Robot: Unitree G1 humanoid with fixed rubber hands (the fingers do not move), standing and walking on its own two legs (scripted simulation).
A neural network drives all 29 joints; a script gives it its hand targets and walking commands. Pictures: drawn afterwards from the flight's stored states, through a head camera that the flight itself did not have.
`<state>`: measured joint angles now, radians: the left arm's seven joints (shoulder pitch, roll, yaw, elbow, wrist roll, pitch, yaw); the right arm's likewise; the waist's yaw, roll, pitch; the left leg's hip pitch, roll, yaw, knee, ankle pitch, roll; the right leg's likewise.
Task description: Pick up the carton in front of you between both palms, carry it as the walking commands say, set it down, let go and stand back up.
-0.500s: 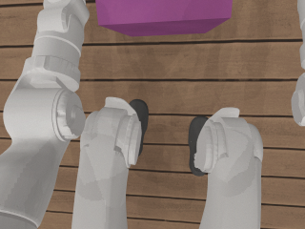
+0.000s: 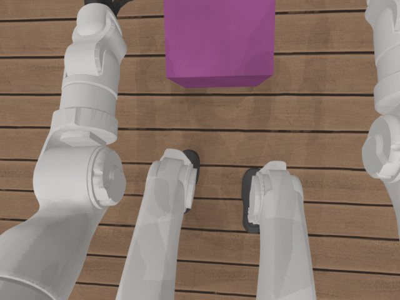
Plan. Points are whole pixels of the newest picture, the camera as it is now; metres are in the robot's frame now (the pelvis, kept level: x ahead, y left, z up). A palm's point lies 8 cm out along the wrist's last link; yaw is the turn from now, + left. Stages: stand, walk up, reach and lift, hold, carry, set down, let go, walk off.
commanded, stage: set down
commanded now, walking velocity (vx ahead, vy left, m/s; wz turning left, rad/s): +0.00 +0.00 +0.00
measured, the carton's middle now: (219, 40) +0.56 +0.03 -0.36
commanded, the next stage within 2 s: let go in 0.46 s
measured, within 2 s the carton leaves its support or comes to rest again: neither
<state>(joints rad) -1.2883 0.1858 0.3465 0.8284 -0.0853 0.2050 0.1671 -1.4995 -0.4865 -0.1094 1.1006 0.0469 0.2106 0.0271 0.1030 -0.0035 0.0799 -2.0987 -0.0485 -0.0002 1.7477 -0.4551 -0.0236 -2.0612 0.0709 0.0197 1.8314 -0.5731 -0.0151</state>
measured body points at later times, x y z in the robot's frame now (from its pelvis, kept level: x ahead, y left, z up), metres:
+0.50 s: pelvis +0.03 +0.00 +0.14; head +0.35 -0.01 +0.45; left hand +0.54 +0.21 +0.03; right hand +0.60 -0.19 +0.04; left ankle +0.12 +0.12 -0.45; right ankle +0.08 -0.10 -0.45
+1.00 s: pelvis +0.08 +0.02 +0.25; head +0.29 +0.01 +0.65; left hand +0.41 +0.24 +0.14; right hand +0.45 -0.21 +0.13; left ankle +0.12 +0.12 -0.45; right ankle +0.08 -0.10 -0.45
